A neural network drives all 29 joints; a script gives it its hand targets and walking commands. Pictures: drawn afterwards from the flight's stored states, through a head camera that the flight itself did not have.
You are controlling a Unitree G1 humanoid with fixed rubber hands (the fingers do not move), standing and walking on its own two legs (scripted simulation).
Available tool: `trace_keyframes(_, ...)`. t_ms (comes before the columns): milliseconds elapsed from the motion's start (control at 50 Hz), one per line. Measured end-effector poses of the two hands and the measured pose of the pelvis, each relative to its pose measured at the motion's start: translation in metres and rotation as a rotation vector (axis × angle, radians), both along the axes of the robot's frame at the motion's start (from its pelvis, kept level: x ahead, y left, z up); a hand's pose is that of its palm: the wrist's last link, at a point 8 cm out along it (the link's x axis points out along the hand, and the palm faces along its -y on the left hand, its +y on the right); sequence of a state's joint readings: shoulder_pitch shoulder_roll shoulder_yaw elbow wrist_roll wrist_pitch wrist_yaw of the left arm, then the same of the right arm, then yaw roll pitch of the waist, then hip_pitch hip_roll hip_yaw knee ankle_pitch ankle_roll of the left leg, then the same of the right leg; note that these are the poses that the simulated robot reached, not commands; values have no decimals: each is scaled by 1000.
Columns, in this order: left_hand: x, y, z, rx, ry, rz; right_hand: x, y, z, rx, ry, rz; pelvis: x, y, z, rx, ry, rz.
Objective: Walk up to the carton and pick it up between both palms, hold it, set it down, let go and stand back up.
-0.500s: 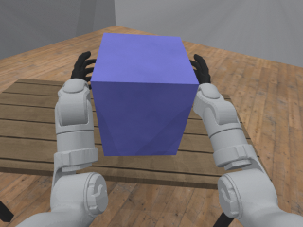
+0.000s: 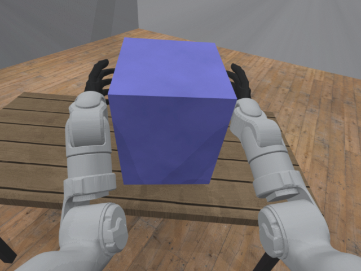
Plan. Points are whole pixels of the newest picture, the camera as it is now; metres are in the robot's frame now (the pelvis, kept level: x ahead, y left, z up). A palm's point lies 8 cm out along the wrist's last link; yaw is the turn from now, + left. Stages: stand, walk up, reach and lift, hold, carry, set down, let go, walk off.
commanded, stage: hold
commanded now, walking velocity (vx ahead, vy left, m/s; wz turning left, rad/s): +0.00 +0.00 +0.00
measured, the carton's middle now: (168, 114) +0.39 +0.01 +0.19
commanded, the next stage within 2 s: none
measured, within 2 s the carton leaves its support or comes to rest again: neither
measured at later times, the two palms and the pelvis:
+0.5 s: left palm (95, 98) +0.36 +0.15 +0.25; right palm (239, 102) +0.36 -0.14 +0.24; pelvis +0.00 +0.00 +0.00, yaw +0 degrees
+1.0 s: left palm (95, 99) +0.36 +0.15 +0.25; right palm (240, 103) +0.36 -0.14 +0.24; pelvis +0.00 +0.00 +0.00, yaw +0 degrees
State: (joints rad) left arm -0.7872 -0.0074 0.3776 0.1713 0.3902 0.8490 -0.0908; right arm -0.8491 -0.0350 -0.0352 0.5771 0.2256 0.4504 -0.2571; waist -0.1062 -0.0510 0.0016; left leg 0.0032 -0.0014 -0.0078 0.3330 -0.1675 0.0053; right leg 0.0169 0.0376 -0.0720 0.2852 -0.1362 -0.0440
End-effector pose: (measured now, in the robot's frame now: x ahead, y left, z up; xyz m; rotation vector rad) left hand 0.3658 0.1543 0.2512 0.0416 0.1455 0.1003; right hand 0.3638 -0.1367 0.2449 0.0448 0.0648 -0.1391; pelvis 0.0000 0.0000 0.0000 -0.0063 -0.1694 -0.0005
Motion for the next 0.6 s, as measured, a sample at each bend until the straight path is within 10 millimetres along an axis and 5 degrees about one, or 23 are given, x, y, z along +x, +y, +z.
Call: trace_keyframes(600, -2, 1, 0, -4, -6, 1, -2, 1, -1, 2, -3, -1, 1, 2, 0, -1, -6, -5)
